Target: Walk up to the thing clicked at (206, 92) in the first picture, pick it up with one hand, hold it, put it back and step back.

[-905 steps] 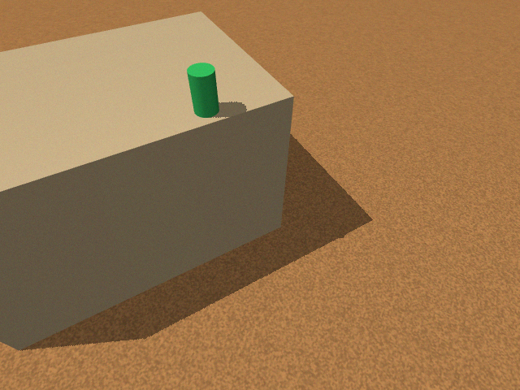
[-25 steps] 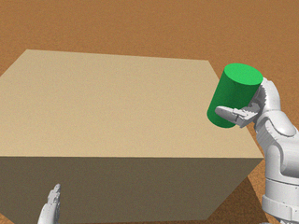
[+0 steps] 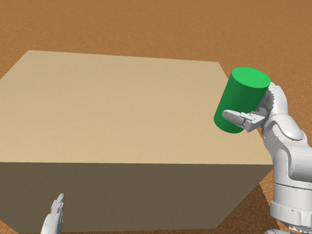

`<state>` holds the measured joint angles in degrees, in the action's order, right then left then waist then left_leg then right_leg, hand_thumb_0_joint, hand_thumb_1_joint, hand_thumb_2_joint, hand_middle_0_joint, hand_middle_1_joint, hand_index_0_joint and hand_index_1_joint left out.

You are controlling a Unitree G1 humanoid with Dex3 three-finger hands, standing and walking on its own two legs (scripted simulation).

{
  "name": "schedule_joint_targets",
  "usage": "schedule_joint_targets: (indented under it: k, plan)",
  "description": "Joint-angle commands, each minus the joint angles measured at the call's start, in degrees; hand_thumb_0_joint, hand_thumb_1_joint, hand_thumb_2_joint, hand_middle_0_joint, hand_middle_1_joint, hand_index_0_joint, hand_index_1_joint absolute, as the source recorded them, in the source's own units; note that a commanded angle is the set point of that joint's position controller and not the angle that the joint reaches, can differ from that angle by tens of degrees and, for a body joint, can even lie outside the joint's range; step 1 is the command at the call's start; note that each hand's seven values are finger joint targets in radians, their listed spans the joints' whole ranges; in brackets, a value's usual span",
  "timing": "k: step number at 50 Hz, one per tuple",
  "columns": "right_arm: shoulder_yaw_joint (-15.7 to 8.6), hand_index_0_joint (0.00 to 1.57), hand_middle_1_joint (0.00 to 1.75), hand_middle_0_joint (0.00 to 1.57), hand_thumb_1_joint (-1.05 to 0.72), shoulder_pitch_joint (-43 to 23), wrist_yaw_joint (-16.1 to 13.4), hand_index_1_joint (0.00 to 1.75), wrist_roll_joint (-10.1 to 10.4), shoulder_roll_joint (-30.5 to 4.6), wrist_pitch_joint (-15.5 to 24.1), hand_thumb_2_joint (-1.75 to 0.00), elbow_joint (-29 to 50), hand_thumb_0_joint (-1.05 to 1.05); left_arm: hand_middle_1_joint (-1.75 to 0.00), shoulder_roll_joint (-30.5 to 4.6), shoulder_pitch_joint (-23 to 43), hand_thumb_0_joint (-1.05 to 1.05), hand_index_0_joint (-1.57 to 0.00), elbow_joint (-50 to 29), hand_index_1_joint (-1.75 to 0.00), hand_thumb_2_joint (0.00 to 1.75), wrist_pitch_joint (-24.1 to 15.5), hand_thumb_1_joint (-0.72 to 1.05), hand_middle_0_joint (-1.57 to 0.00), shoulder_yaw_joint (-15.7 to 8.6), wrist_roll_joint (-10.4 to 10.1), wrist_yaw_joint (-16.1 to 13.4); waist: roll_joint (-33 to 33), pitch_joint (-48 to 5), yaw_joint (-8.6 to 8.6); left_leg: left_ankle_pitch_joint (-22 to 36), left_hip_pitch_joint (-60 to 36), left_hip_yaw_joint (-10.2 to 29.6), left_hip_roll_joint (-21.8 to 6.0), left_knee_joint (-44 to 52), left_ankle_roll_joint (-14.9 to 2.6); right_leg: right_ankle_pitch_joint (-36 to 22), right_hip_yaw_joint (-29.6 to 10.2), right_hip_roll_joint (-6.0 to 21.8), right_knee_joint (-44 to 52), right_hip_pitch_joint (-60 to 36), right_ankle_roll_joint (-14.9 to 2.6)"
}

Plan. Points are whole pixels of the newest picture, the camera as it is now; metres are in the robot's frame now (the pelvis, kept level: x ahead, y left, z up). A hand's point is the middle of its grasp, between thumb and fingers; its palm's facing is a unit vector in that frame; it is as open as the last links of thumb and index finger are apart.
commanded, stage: crouch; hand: right
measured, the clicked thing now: (238, 101) +0.33 -0.15 +0.23
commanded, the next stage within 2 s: lower in 0.76 s
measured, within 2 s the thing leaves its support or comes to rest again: neither
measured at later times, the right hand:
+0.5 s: hand (220, 112) +0.40 -0.16 +0.14, palm faces +0.08 +1.00 -0.01, open 10.6 cm
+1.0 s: hand (215, 118) +0.42 -0.16 +0.09, palm faces +0.05 +1.00 +0.01, open 10.6 cm
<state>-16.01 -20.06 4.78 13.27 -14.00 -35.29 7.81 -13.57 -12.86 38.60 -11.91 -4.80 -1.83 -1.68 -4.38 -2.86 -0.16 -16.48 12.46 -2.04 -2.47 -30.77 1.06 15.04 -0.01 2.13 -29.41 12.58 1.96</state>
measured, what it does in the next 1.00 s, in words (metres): stands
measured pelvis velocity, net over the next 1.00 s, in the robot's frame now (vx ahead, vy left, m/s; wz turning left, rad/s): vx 0.00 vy -0.01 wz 0.04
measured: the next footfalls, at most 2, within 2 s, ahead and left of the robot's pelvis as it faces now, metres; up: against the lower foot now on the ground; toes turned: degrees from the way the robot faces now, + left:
none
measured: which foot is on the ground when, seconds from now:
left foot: down 0.00-1.00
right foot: down 0.00-1.00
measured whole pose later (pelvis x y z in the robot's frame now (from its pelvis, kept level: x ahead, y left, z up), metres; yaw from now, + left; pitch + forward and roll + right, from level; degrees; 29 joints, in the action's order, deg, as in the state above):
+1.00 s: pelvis +0.00 -0.01 -0.01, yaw +2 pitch +6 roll +0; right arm -14.8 -29.1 4.7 8.6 -14.8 5.9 -37.6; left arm -11.8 -13.0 33.0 -6.5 -3.2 -0.6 -3.0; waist -0.3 -2.6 3.5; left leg -16.6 22.8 0.2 -1.9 -33.9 1.7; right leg 17.0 2.0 2.8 -34.2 22.7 1.3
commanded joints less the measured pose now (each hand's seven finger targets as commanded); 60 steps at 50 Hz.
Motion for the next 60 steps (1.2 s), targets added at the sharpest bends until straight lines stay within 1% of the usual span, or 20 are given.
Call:
schedule_joint_targets:
  k: [1,4,9,11,13,18,20,23,24,30,32,34,36,39,40,42,44,50,53,60]
  plan:
    - [-2.45,1.34,1.46,1.29,-0.03,-22.63,-0.77,1.46,-0.39,-9.71,6.28,-1.32,6.77,0.00,-0.04,-6.22,6.45,0.00,-0.04,-8.00,-0.03,0.05,-3.82,-0.54,-0.04,-2.02,0.22,-0.69,6.35,-7.04,0.69,8.71,2.68,-1.57,2.19,6.09,0.29,-6.26,0.79,-2.04,3.22,-4.07,-2.84]
    - [-2.75,1.35,1.46,1.29,-0.03,-25.41,-1.05,1.46,-1.08,-10.45,9.63,-1.32,3.47,0.00,-0.04,-8.52,7.10,0.00,-0.04,-10.26,-0.03,0.05,-4.68,-0.54,-0.04,-4.48,0.53,-1.52,8.07,-9.68,2.04,9.22,2.69,-0.79,1.66,5.89,0.67,-6.03,1.00,-2.16,2.34,-4.92,-3.11]
    - [-1.42,1.35,1.47,1.29,-0.02,-27.62,-1.01,1.47,-1.89,-9.96,16.34,-1.33,-2.56,0.00,-0.04,-4.44,6.55,0.00,-0.04,-8.34,-0.03,0.05,-5.45,-0.54,-0.04,-1.09,0.62,-1.49,4.70,-11.31,1.09,10.89,2.71,-0.23,1.48,4.29,0.41,-7.61,1.07,-2.08,1.30,-3.60,-2.75]
    - [-2.46,1.35,1.47,1.30,-0.04,-27.76,-1.30,1.47,-2.34,-11.44,18.78,-1.33,-5.52,0.00,-0.04,-7.06,6.93,0.00,-0.04,-9.45,-0.03,0.05,-5.99,-0.54,-0.04,-3.45,0.83,-1.62,4.68,-13.53,1.17,11.22,2.19,-0.63,1.89,3.66,0.26,-7.89,0.84,-1.66,1.36,-3.69,-2.44]
    - [-1.92,1.36,1.48,1.31,-0.04,-28.37,-1.56,1.48,-2.76,-11.44,21.65,-1.34,-6.77,0.00,-0.04,-4.35,5.32,0.00,-0.04,-7.69,-0.04,0.05,-5.34,-0.54,-0.04,-0.83,1.02,-1.34,3.16,-13.90,0.78,12.35,2.06,-0.22,1.72,3.25,0.14,-9.03,1.25,-1.88,0.74,-3.13,-2.33]
    - [-2.31,1.37,1.50,1.31,-0.01,-27.57,-2.08,1.50,-3.03,-11.68,27.19,-1.36,-11.71,0.00,-0.04,-6.49,6.70,0.00,-0.04,-8.98,-0.04,0.06,-4.82,-0.55,-0.04,-2.82,1.22,-1.92,4.77,-16.40,1.70,14.35,1.23,0.01,1.94,2.90,0.33,-10.24,1.50,-1.68,0.29,-3.01,-2.56]
    - [-1.59,1.37,1.51,1.31,-0.02,-29.75,-1.96,1.51,-3.27,-11.66,29.48,-1.37,-12.05,0.00,-0.04,-4.21,6.40,0.00,-0.04,-8.49,-0.04,0.06,-4.38,-0.55,-0.04,-0.54,1.28,-1.74,3.15,-16.62,1.32,15.38,1.44,0.11,1.91,2.35,0.10,-11.48,1.54,-1.61,-0.08,-2.55,-2.37]
    - [-0.52,1.36,1.50,1.30,-0.01,-28.44,-1.72,1.50,-3.32,-10.49,31.82,-1.37,-16.19,0.00,-0.04,-5.26,5.71,0.00,-0.05,-9.42,-0.04,0.05,-3.81,-0.54,-0.04,-1.40,1.15,-1.87,4.01,-16.51,2.04,16.56,2.19,-0.42,2.40,1.81,-0.03,-13.47,1.37,-1.06,-0.13,-2.93,-2.11]
    - [-0.72,1.36,1.50,1.30,-0.02,-29.81,-1.63,1.50,-3.42,-10.75,32.86,-1.37,-16.18,0.00,-0.04,-3.41,5.92,0.00,-0.05,-10.58,-0.04,0.05,-3.61,-0.54,-0.04,0.85,1.20,-1.62,3.76,-17.27,1.84,16.99,2.04,-0.26,2.30,1.69,-0.03,-13.95,1.47,-1.09,-0.51,-3.22,-2.15]
    - [-1.46,1.36,1.49,1.30,-0.06,-28.64,-1.68,1.49,-3.51,-11.67,36.74,-1.36,-21.39,0.00,-0.04,-7.78,2.18,0.00,-0.05,-12.22,-0.04,0.05,-1.88,-0.54,-0.04,-3.79,1.30,-2.19,4.70,-17.28,3.20,17.81,3.33,-0.24,2.40,1.53,-0.01,-14.38,1.64,-1.06,-0.69,-3.82,-2.29]
    - [-0.78,1.35,1.48,1.30,-0.07,-29.59,-1.43,1.48,-3.63,-11.25,38.17,-1.35,-21.85,0.00,-0.04,-5.18,0.55,0.00,-0.05,-11.61,-0.04,0.05,-0.91,-0.54,-0.04,-1.29,1.27,-1.70,3.60,-16.10,2.72,18.32,3.50,-0.24,2.42,1.37,-0.24,-15.38,1.66,-1.06,-0.67,-2.65,-2.18]
    - [-1.06,1.34,1.47,1.29,-0.06,-30.07,-1.46,1.47,-3.83,-11.72,39.19,-1.34,-23.57,0.00,-0.04,-7.10,2.67,0.00,-0.05,-13.44,-0.03,0.05,-0.38,-0.54,-0.04,-3.39,1.21,-2.01,4.91,-16.94,3.18,18.95,3.32,-0.08,2.32,1.31,-0.14,-15.58,1.74,-1.11,-1.10,-2.77,-2.40]
    - [-0.11,1.33,1.47,1.28,-0.03,-31.34,-1.05,1.47,-3.85,-10.66,40.46,-1.34,-24.26,0.00,-0.04,-4.26,1.84,0.00,-0.05,-11.76,-0.04,0.05,0.29,-0.54,-0.04,-0.99,1.22,-1.65,2.68,-16.33,3.00,18.27,4.01,0.06,2.37,1.16,-0.33,-15.36,1.67,-0.99,-1.15,-2.00,-2.26]
    - [1.31,1.33,1.46,1.28,-0.04,-32.29,-0.61,1.46,-3.81,-9.26,42.09,-1.33,-25.92,0.00,-0.04,-5.23,4.60,0.00,-0.05,-13.78,-0.04,0.05,0.60,-0.54,-0.04,-1.64,1.10,-1.90,3.08,-19.13,3.06,19.23,3.36,0.34,2.44,0.54,-0.31,-16.13,1.79,-0.97,-1.47,-2.41,-2.11]
    - [-1.24,1.34,1.46,1.28,-0.05,-31.56,-0.75,1.46,-3.84,-12.51,42.61,-1.34,-27.65,0.00,-0.04,-5.19,3.15,0.00,-0.05,-10.99,-0.04,0.05,1.27,-0.54,-0.04,-1.59,1.18,-1.94,2.49,-16.74,2.56,18.03,3.72,0.15,2.45,0.73,-0.37,-15.23,1.64,-0.89,-1.49,-0.83,-2.08]
    - [-1.05,1.33,1.45,1.27,-0.05,-33.87,-0.72,1.45,-3.89,-12.10,43.63,-1.33,-26.61,0.00,-0.04,-6.45,6.18,0.00,-0.05,-16.37,-0.04,0.05,1.27,-0.54,-0.04,-1.76,1.13,-2.28,4.02,-21.87,3.06,20.34,2.71,0.16,2.62,0.12,-0.28,-17.96,1.43,-0.67,-2.18,-3.38,-2.08]
    - [-0.57,1.33,1.46,1.27,0.00,-31.15,-0.39,1.46,-3.78,-10.93,43.90,-1.32,-31.55,0.00,-0.04,-4.87,2.74,0.00,-0.05,-12.87,-0.04,0.05,2.05,-0.54,-0.04,-0.54,1.16,-2.14,3.89,-17.82,3.01,19.31,3.74,-0.07,2.73,0.20,-0.36,-16.99,1.60,-0.71,-2.00,-1.53,-1.98]
    - [-1.71,1.32,1.46,1.26,0.01,-30.14,-0.01,1.46,-4.04,-11.31,47.09,-1.32,-38.34,0.00,-0.04,-6.46,0.97,0.00,-0.05,-13.03,-0.04,0.04,2.90,-0.54,-0.04,-2.69,1.37,-1.92,5.51,-15.32,4.04,15.12,7.20,0.28,2.85,-0.43,-0.38,-11.55,1.66,-0.59,-2.56,2.70,-2.38]
    - [-2.12,1.33,1.46,1.27,0.00,-34.45,0.28,1.46,-4.29,-13.21,50.09,-1.32,-34.59,0.00,-0.04,-8.04,1.52,0.00,-0.04,-16.61,-0.04,0.05,2.78,-0.54,-0.04,-3.85,1.62,-2.19,4.14,-20.85,4.79,16.74,7.29,0.87,2.53,-1.92,-0.33,-12.82,1.72,-0.77,-4.56,1.11,-2.47]
    - [-1.83,1.34,1.47,1.28,-0.01,-35.35,0.11,1.47,-5.12,-12.57,53.92,-1.33,-41.41,0.00,-0.04,-5.16,0.85,0.00,-0.04,-18.35,-0.05,0.06,2.43,-0.55,-0.05,-0.84,1.99,-1.90,2.89,-22.62,5.11,16.76,9.90,1.32,2.48,-4.98,-0.26,-12.51,1.53,-0.87,-8.34,4.81,-2.42]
